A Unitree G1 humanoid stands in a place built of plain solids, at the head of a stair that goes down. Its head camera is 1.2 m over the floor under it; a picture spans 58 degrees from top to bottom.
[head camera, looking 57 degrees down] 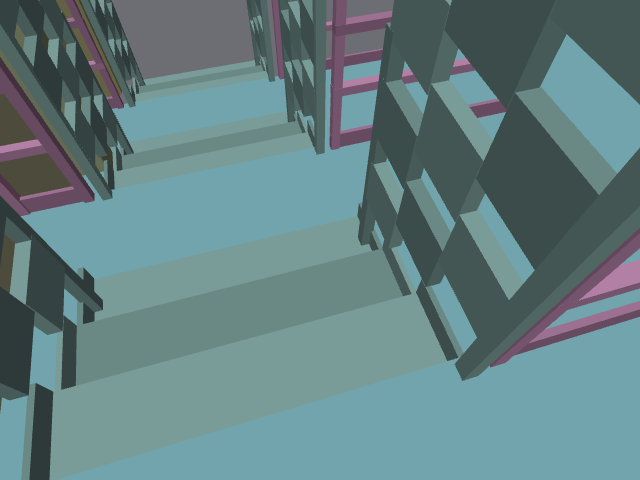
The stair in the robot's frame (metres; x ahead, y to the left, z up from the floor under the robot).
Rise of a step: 0.14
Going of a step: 0.28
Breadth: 1.22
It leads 16 degrees to the left of straight ahead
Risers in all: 4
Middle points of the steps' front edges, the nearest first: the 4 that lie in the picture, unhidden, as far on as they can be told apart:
0.23 0.16 0.00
0.49 0.24 -0.14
0.76 0.31 -0.28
1.03 0.39 -0.43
